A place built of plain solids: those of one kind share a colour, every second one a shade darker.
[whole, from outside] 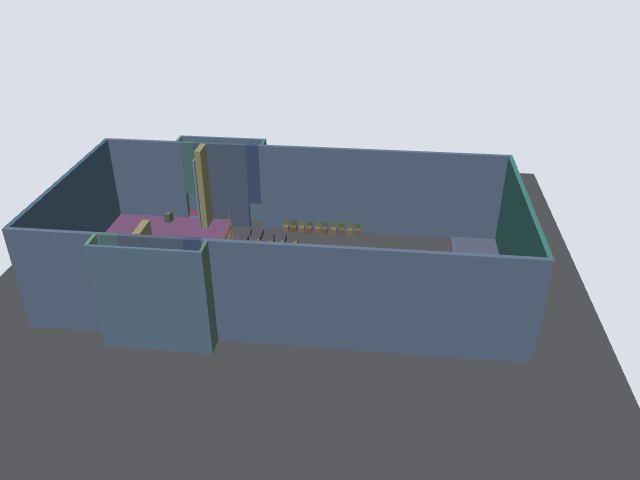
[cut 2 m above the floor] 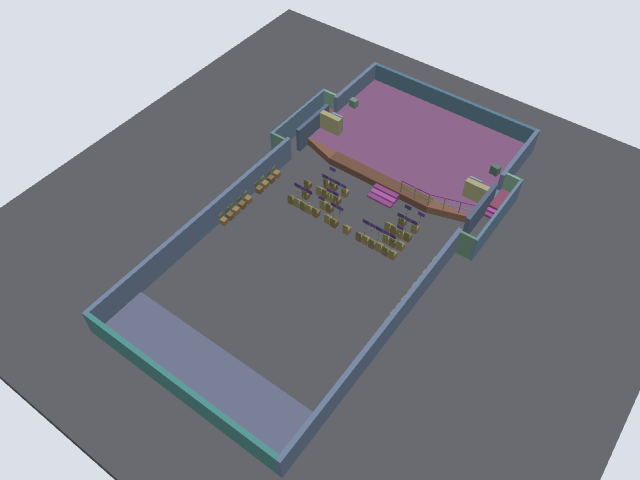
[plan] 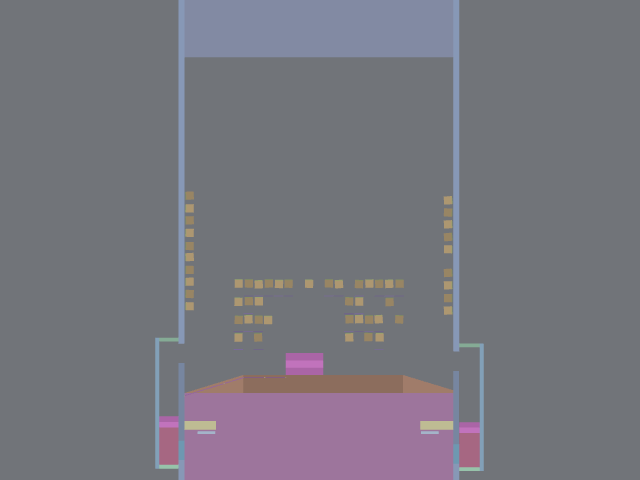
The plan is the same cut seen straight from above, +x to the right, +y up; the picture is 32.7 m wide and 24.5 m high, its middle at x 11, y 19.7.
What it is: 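A parish, school or music hall with a timber stage behind a plastered proscenium wall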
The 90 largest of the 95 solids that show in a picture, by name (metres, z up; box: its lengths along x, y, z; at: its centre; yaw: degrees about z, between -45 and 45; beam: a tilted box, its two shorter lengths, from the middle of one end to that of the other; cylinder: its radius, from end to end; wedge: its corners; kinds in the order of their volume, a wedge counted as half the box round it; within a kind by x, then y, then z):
{
 "wall_side_1": {"box": [0.3, 5.9, 6.93], "at": [3.93, 5.52, 3.42]},
 "wall_side_2": {"box": [0.3, 3.96, 6.93], "at": [3.93, 11.44, 3.42]},
 "wall_side_3": {"box": [0.3, 18.3, 6.93], "at": [3.93, 23.55, 3.42]},
 "wall_side_4": {"box": [0.3, 5.71, 6.93], "at": [17.95, 5.43, 3.42]},
 "wall_side_5": {"box": [0.3, 3.73, 6.93], "at": [17.95, 11.14, 3.42]},
 "wall_side_6": {"box": [0.3, 18.7, 6.93], "at": [17.95, 23.36, 3.42]},
 "boards_main_1": {"box": [13.72, 9.01, 0.65], "at": [10.94, 7.38, 0.27]},
 "wall_back_1": {"box": [13.72, 0.3, 6.93], "at": [10.94, 2.72, 3.42]},
 "wall_rear_1": {"box": [13.72, 0.3, 6.93], "at": [10.94, 32.55, 3.42]},
 "wall_pass_out_1": {"box": [0.2, 6.69, 6.93], "at": [2.69, 11.37, 3.42]},
 "wall_pass_out_2": {"box": [0.2, 6.52, 6.93], "at": [19.26, 11.16, 3.42]},
 "wall_pros_1": {"box": [1.61, 0.45, 6.33], "at": [4.89, 10.24, 3.72]},
 "wall_pros_2": {"box": [1.69, 0.45, 6.33], "at": [16.96, 10.24, 3.72]},
 "floor_rear_1": {"box": [13.72, 3.38, 0.19], "at": [10.94, 30.71, 0.05]},
 "wall_pass_end_1": {"box": [0.99, 0.2, 6.93], "at": [3.29, 8.13, 3.42]},
 "wall_pass_end_2": {"box": [0.99, 0.2, 6.93], "at": [3.29, 14.62, 3.42]},
 "wall_pass_end_3": {"box": [1.06, 0.2, 6.93], "at": [18.63, 8.0, 3.42]},
 "wall_pass_end_4": {"box": [1.06, 0.2, 6.93], "at": [18.63, 14.32, 3.42]},
 "boards_fore_1": {"wedge": [[4.08, 11.89, -0.05], [4.08, 11.89, -0.05], [4.08, 11.89, 0.6], [4.08, 11.89, 0.6], [7.09, 11.89, -0.05], [7.09, 11.89, 0.6], [7.09, 12.81, -0.05], [7.09, 12.81, 0.6]]},
 "boards_fore_2": {"wedge": [[7.09, 11.89, -0.05], [7.09, 11.89, 0.6], [7.09, 12.81, -0.05], [7.09, 12.81, 0.6], [15.23, 11.89, -0.05], [15.23, 11.89, 0.6], [15.23, 12.81, -0.05], [15.23, 12.81, 0.6]]},
 "boards_fore_3": {"wedge": [[15.23, 11.89, -0.05], [15.23, 11.89, 0.6], [15.23, 12.81, -0.05], [15.23, 12.81, 0.6], [17.8, 11.89, -0.05], [17.8, 11.89, 0.6], [17.8, 12.03, -0.05], [17.8, 12.03, 0.6]]},
 "chair_seat_1": {"box": [0.42, 0.42, 0.45], "at": [4.35, 16.32, 0.23], "yaw": -0.2},
 "chair_seat_2": {"box": [0.42, 0.42, 0.45], "at": [4.35, 16.95, 0.23], "yaw": -2.7},
 "chair_seat_3": {"box": [0.42, 0.42, 0.45], "at": [4.35, 17.57, 0.23], "yaw": 0.7},
 "chair_seat_4": {"box": [0.42, 0.42, 0.45], "at": [4.35, 18.17, 0.23], "yaw": -0.9},
 "chair_seat_5": {"box": [0.42, 0.42, 0.45], "at": [4.35, 18.83, 0.23], "yaw": 3.1},
 "chair_seat_6": {"box": [0.42, 0.42, 0.45], "at": [4.35, 19.39, 0.23], "yaw": -1.1},
 "chair_seat_7": {"box": [0.42, 0.42, 0.45], "at": [4.35, 20.06, 0.23], "yaw": -1.5},
 "chair_seat_8": {"box": [0.42, 0.42, 0.45], "at": [4.35, 20.7, 0.23], "yaw": 1.8},
 "chair_seat_9": {"box": [0.42, 0.42, 0.45], "at": [4.35, 21.31, 0.23], "yaw": -1.3},
 "chair_seat_10": {"box": [0.42, 0.42, 0.45], "at": [4.35, 21.97, 0.23], "yaw": 2.7},
 "chair_seat_11": {"box": [0.42, 0.42, 0.45], "at": [6.84, 14.72, 0.23], "yaw": 0.4},
 "chair_seat_12": {"box": [0.42, 0.42, 0.45], "at": [6.84, 16.54, 0.23], "yaw": -0.5},
 "chair_seat_13": {"box": [0.42, 0.42, 0.45], "at": [6.85, 15.62, 0.23], "yaw": -2.2},
 "chair_seat_14": {"box": [0.42, 0.42, 0.45], "at": [6.85, 17.47, 0.23]},
 "chair_seat_15": {"box": [0.42, 0.42, 0.45], "at": [7.35, 15.65, 0.23], "yaw": 1.4},
 "chair_seat_16": {"box": [0.42, 0.42, 0.45], "at": [7.37, 16.58, 0.23], "yaw": 0.6},
 "chair_seat_17": {"box": [0.42, 0.42, 0.45], "at": [7.37, 17.48, 0.23], "yaw": -0.4},
 "chair_seat_18": {"box": [0.42, 0.42, 0.45], "at": [7.84, 14.72, 0.23], "yaw": 2.7},
 "chair_seat_19": {"box": [0.42, 0.42, 0.45], "at": [7.87, 15.63, 0.23], "yaw": -0.6},
 "chair_seat_20": {"box": [0.42, 0.42, 0.45], "at": [7.88, 16.57, 0.23], "yaw": -0.2},
 "chair_seat_21": {"box": [0.42, 0.42, 0.45], "at": [7.88, 17.43, 0.23], "yaw": 2.1},
 "chair_seat_22": {"box": [0.42, 0.42, 0.45], "at": [8.35, 15.61, 0.23], "yaw": 0.3},
 "chair_seat_23": {"box": [0.42, 0.42, 0.45], "at": [8.39, 17.48, 0.23], "yaw": 0.3},
 "chair_seat_24": {"box": [0.42, 0.42, 0.45], "at": [8.91, 17.45, 0.23], "yaw": -1.7},
 "chair_seat_25": {"box": [0.42, 0.42, 0.45], "at": [9.39, 17.47, 0.23], "yaw": -1.2},
 "chair_seat_26": {"box": [0.42, 0.42, 0.45], "at": [10.44, 17.46, 0.23], "yaw": -1.1},
 "chair_seat_27": {"box": [0.42, 0.42, 0.45], "at": [11.46, 17.48, 0.23], "yaw": -0.5},
 "chair_seat_28": {"box": [0.42, 0.42, 0.45], "at": [11.97, 17.44, 0.23], "yaw": 3.7},
 "chair_seat_29": {"box": [0.42, 0.42, 0.45], "at": [12.49, 14.73, 0.23], "yaw": 1.7},
 "chair_seat_30": {"box": [0.42, 0.42, 0.45], "at": [12.49, 16.57, 0.23], "yaw": -2.2},
 "chair_seat_31": {"box": [0.42, 0.42, 0.45], "at": [12.5, 15.65, 0.23], "yaw": 1.0},
 "chair_seat_32": {"box": [0.42, 0.42, 0.45], "at": [12.99, 15.66, 0.23], "yaw": 1.6},
 "chair_seat_33": {"box": [0.42, 0.42, 0.45], "at": [12.99, 17.45, 0.23], "yaw": -2.7},
 "chair_seat_34": {"box": [0.42, 0.42, 0.45], "at": [13.0, 16.55, 0.23], "yaw": -0.6},
 "chair_seat_35": {"box": [0.42, 0.42, 0.45], "at": [13.47, 14.74, 0.23], "yaw": -0.4},
 "chair_seat_36": {"box": [0.42, 0.42, 0.45], "at": [13.51, 15.64, 0.23], "yaw": 0.1},
 "chair_seat_37": {"box": [0.42, 0.42, 0.45], "at": [13.52, 17.47, 0.23], "yaw": 1.2},
 "chair_seat_38": {"box": [0.42, 0.42, 0.45], "at": [13.99, 15.65, 0.23], "yaw": 3.1},
 "chair_seat_39": {"box": [0.42, 0.42, 0.45], "at": [14.02, 17.46, 0.23], "yaw": 1.8},
 "chair_seat_40": {"box": [0.42, 0.42, 0.45], "at": [14.04, 14.73, 0.23], "yaw": -0.6},
 "chair_seat_41": {"box": [0.42, 0.42, 0.45], "at": [14.53, 17.46, 0.23], "yaw": 2.6},
 "chair_seat_42": {"box": [0.42, 0.42, 0.45], "at": [14.55, 16.53, 0.23], "yaw": 1.0},
 "chair_seat_43": {"box": [0.42, 0.42, 0.45], "at": [15.04, 15.65, 0.23], "yaw": -3.5},
 "chair_seat_44": {"box": [0.42, 0.42, 0.45], "at": [15.07, 17.47, 0.23], "yaw": -0.4},
 "chair_seat_45": {"box": [0.42, 0.42, 0.45], "at": [17.53, 16.1, 0.23], "yaw": 2.2},
 "chair_seat_46": {"box": [0.42, 0.42, 0.45], "at": [17.53, 16.74, 0.23], "yaw": 0.3},
 "chair_seat_47": {"box": [0.42, 0.42, 0.45], "at": [17.53, 17.39, 0.23], "yaw": 1.5},
 "chair_seat_48": {"box": [0.42, 0.42, 0.45], "at": [17.53, 18.02, 0.23], "yaw": 3.4},
 "chair_seat_49": {"box": [0.42, 0.42, 0.45], "at": [17.53, 19.23, 0.23], "yaw": -0.2},
 "chair_seat_50": {"box": [0.42, 0.42, 0.45], "at": [17.53, 19.85, 0.23], "yaw": 5.0},
 "wall_side_over_hall_1": {"box": [0.3, 0.98, 4.78], "at": [3.93, 13.91, 4.49]},
 "wall_side_over_hall_2": {"box": [0.3, 1.0, 4.78], "at": [17.95, 13.51, 4.49]},
 "wall_side_over_wing_1": {"box": [0.3, 0.98, 4.18], "at": [3.93, 8.96, 4.79]},
 "wall_side_over_wing_2": {"box": [0.3, 1.0, 4.18], "at": [17.95, 8.78, 4.79]},
 "boards_pass_1": {"box": [0.99, 1.9, 0.65], "at": [3.29, 9.18, 0.27]},
 "boards_pass_2": {"box": [1.06, 1.75, 0.65], "at": [18.63, 8.98, 0.27]},
 "step_1": {"box": [0.99, 0.58, 0.45], "at": [3.29, 10.13, 0.17]},
 "step_2": {"box": [0.99, 0.58, 0.25], "at": [3.29, 10.42, 0.07]},
 "step_3": {"box": [1.91, 0.75, 0.5], "at": [10.21, 12.81, 0.2]},
 "step_4": {"box": [1.91, 0.75, 0.35], "at": [10.21, 13.18, 0.12]},
 "step_5": {"box": [1.91, 0.75, 0.2], "at": [10.21, 13.56, 0.05]},
 "step_6": {"box": [1.06, 0.55, 0.45], "at": [18.63, 9.86, 0.17]},
 "step_7": {"box": [1.06, 0.55, 0.25], "at": [18.63, 10.13, 0.07]},
 "drape_1": {"box": [0.91, 0.14, 5.58], "at": [5.2, 9.87, 3.34]},
 "drape_2": {"box": [0.91, 0.14, 5.58], "at": [16.61, 9.87, 3.34]},
 "boards_sill_1": {"box": [0.3, 0.98, 0.65], "at": [3.93, 8.96, 0.27]},
 "boards_sill_2": {"box": [0.3, 1.0, 0.65], "at": [17.95, 8.78, 0.27]},
 "crate_1": {"box": [0.6, 0.45, 0.7], "at": [4.88, 7.15, 0.95], "yaw": -9.8},
 "crate_2": {"box": [0.6, 0.45, 0.62], "at": [17.23, 6.79, 0.91], "yaw": -7.9}
}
